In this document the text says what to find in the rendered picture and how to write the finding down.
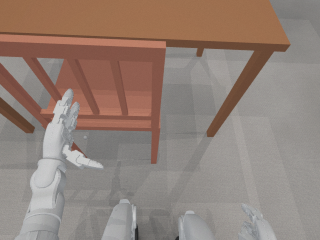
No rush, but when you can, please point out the left robot forearm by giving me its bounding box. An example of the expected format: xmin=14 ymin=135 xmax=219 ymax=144
xmin=14 ymin=158 xmax=67 ymax=240

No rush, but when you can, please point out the table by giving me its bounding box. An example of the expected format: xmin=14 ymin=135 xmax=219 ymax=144
xmin=0 ymin=0 xmax=291 ymax=137

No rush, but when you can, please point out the chair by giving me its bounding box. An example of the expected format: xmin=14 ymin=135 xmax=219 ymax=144
xmin=0 ymin=34 xmax=166 ymax=164

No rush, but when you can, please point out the robot left hand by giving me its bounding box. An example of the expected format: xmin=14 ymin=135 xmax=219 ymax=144
xmin=42 ymin=88 xmax=104 ymax=170

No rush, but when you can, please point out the left robot thigh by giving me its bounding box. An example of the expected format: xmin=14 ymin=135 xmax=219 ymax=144
xmin=101 ymin=203 xmax=137 ymax=240

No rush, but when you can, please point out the robot right hand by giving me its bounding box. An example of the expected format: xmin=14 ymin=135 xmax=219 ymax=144
xmin=238 ymin=203 xmax=277 ymax=240

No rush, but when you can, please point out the right robot thigh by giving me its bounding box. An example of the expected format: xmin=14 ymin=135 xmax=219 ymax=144
xmin=178 ymin=214 xmax=216 ymax=240

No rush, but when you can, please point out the robot thigh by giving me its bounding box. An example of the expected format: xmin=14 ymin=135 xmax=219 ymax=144
xmin=101 ymin=203 xmax=137 ymax=240
xmin=178 ymin=214 xmax=216 ymax=240

